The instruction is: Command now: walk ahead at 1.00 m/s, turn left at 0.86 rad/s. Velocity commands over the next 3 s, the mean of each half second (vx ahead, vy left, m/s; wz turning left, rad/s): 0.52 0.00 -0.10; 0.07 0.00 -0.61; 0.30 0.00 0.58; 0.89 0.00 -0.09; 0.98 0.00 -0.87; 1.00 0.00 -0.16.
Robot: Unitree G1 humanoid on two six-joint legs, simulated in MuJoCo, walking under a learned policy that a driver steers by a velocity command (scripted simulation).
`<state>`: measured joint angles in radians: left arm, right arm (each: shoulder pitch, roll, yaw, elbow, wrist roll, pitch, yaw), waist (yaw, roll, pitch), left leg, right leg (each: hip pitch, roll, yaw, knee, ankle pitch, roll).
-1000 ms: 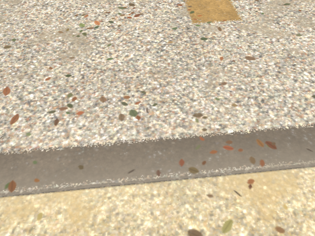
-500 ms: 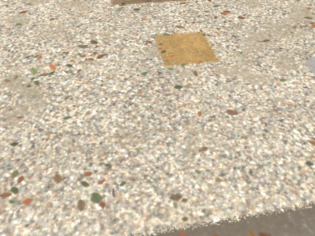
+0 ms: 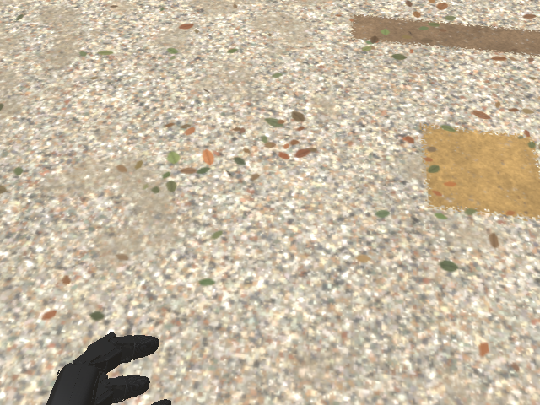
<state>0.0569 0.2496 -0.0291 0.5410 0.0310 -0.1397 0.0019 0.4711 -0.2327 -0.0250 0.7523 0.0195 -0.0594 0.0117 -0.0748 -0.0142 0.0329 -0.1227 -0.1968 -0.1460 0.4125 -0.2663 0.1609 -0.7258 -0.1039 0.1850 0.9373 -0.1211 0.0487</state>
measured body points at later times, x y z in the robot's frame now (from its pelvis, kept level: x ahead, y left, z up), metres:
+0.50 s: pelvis +0.34 -0.07 +0.00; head +0.40 -0.08 +0.45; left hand +0.40 +0.22 -0.11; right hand +0.59 -0.31 -0.06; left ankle +0.49 +0.05 -0.71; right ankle +0.37 -0.18 -0.74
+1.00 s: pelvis +0.42 -0.09 +0.00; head +0.44 -0.12 +0.44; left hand +0.69 +0.06 -0.09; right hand +0.39 -0.39 -0.12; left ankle +0.51 +0.03 -0.74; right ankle +0.37 -0.20 -0.74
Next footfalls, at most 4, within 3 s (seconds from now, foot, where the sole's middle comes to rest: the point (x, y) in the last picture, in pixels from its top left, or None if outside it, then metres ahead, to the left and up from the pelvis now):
0.16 right None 0.41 -0.17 -0.77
0.58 left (254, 381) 0.55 0.02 -0.77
0.98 right None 0.41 -0.22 -0.77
1.56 left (231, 370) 0.58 0.07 -0.77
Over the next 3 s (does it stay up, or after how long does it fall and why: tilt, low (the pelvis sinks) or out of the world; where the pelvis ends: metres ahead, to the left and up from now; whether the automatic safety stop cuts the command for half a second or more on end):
stays up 1.55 -0.23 -0.01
